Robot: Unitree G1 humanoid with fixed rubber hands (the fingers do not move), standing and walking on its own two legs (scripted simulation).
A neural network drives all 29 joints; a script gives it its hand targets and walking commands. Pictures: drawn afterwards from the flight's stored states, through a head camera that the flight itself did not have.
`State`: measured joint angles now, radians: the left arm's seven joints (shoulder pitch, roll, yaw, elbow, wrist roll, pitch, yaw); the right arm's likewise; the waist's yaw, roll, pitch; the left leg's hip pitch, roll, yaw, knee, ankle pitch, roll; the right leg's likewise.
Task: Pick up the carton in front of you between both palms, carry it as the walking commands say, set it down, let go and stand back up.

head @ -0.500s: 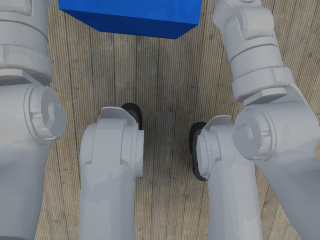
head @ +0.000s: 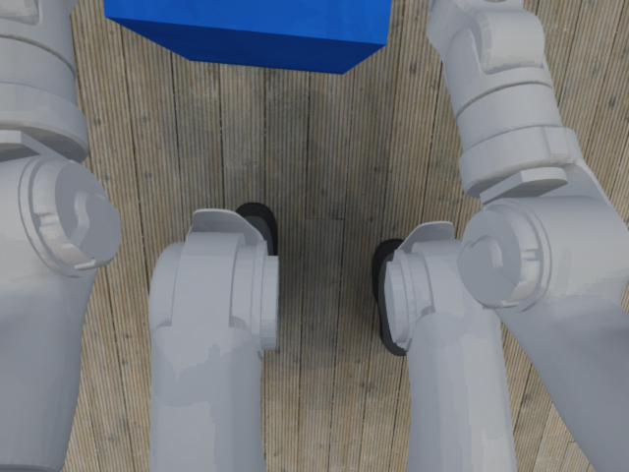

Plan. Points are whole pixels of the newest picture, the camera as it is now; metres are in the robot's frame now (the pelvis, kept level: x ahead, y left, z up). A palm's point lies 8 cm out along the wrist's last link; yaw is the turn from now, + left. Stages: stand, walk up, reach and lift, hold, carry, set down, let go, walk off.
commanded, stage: set down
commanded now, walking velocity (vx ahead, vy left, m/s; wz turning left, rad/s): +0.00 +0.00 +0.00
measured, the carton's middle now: out of the picture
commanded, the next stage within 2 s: let go in 1.44 s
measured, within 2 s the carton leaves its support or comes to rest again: neither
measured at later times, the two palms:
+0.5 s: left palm out of the picture +0.55 +0.32 -0.16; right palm out of the picture +0.58 -0.06 -0.17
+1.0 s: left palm out of the picture +0.55 +0.33 +0.01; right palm out of the picture +0.59 -0.05 +0.01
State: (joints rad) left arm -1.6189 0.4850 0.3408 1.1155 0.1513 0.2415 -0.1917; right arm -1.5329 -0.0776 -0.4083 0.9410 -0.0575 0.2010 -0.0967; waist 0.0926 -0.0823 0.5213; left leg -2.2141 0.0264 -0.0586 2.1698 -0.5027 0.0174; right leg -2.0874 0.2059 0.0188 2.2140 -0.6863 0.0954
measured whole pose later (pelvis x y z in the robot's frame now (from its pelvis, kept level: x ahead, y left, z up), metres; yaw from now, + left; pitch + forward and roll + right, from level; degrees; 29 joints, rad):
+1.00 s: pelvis +0.01 +0.01 +0.12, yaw +1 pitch +42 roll -6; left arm -1.54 0.55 0.25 1.07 0.04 0.24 -0.12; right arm -1.42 -0.14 -0.33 0.81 0.02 0.29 -0.20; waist 0.04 -0.06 0.21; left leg -2.05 -0.01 -0.07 1.75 -0.43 0.02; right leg -1.92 0.11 0.01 1.77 -0.59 0.07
